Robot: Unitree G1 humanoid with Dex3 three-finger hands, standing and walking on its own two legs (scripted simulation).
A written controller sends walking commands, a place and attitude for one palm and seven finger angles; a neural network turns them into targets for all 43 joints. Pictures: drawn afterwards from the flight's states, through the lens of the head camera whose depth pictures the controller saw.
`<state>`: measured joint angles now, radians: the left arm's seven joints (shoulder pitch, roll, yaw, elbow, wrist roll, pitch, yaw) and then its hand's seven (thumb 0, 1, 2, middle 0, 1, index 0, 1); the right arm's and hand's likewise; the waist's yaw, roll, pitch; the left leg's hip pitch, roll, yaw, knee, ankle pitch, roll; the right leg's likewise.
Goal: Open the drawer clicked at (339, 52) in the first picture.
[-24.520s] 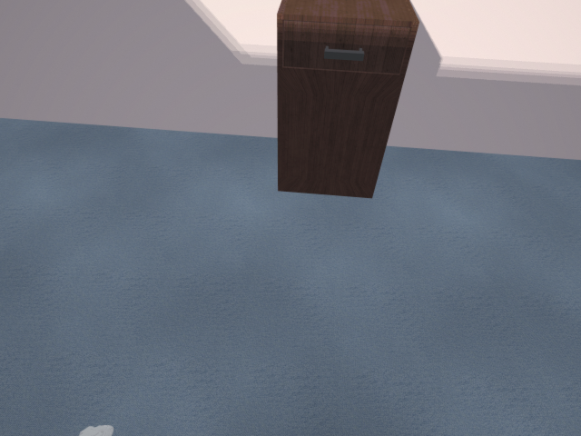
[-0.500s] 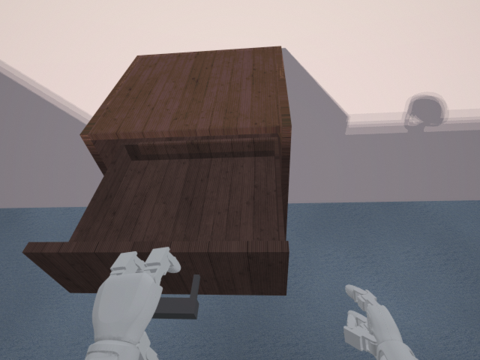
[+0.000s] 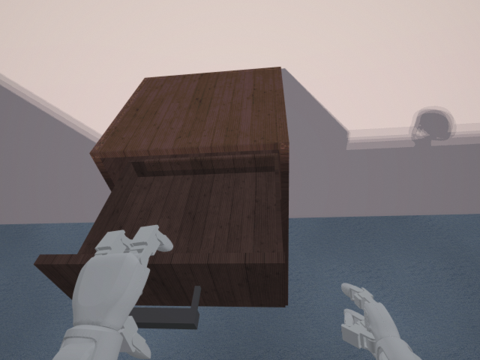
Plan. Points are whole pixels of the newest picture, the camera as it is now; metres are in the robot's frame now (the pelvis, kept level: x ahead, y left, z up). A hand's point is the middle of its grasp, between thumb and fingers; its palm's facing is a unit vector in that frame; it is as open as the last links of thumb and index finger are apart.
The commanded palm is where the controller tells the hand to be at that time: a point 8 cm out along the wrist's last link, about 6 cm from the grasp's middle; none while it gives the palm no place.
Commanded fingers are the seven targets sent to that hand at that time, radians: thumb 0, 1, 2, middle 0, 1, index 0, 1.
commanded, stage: lift the hand off the handle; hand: left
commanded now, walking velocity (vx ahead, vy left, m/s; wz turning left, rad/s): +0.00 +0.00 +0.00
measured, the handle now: (161, 304) +0.22 +0.19 -0.02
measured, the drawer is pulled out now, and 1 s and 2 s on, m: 0.30 0.30 0.30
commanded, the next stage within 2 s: draw the hand back to the body in 0.22 s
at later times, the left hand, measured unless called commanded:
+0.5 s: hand (121, 284) +0.18 +0.19 +0.13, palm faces +0.13 -0.18 -0.98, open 13.9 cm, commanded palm +0.14 +0.19 +0.19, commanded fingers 0.00 -0.50 0.30 -0.30 -1.20 -0.30 -1.20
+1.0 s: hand (96, 280) +0.18 +0.22 +0.14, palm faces +0.18 -0.64 -0.75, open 13.8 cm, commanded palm +0.13 +0.25 +0.19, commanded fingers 0.00 -0.32 0.38 -0.29 -1.09 -0.29 -1.09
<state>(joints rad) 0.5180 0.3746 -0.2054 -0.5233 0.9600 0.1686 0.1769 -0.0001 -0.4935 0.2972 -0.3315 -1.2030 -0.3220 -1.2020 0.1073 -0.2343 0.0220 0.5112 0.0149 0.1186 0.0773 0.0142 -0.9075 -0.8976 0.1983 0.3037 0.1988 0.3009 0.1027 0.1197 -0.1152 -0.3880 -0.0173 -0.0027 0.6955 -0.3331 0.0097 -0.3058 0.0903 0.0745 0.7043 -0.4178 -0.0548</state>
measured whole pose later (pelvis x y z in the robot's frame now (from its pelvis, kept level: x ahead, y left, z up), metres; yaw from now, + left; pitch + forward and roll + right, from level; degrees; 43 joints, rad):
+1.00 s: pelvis +0.00 +0.02 +0.01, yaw +2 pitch -1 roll -1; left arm 0.55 0.39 0.06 -0.57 0.36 0.05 0.08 0.00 -0.48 0.30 -0.32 -1.19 -0.32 -1.19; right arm 0.11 -0.23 0.04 0.50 0.03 0.05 0.00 0.01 -0.91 -0.90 0.20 0.30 0.20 0.30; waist 0.08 0.10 -0.02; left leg -0.29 -0.04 -0.02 0.60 -0.29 0.04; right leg -0.18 0.06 0.06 0.57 -0.36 -0.03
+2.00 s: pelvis +0.02 +0.00 +0.02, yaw +3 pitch -1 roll +0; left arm 0.58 0.34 0.29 -0.52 -0.08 -0.07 0.11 0.01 0.86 0.88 -0.21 -0.31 -0.21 -0.32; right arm 0.17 -0.21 0.03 0.60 0.03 -0.07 -0.08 0.01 -0.90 -0.90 0.20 0.30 0.20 0.30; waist 0.05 0.07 -0.02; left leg -0.24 -0.03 -0.06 0.54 -0.28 0.01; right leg -0.11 0.07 0.03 0.48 -0.35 -0.05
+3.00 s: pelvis -0.08 +0.01 +0.00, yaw +0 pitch +4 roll -2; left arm 0.62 0.40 0.42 -0.63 -0.05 -0.23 0.13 0.02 0.89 0.90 -0.21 -0.30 -0.20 -0.30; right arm 0.17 -0.17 0.03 0.57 -0.01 -0.12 -0.04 0.01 -0.90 -0.90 0.20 0.30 0.20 0.30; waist 0.01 -0.01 -0.02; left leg -0.53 0.00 0.00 0.59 -0.13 0.03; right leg -0.27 0.07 0.03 0.60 -0.42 0.00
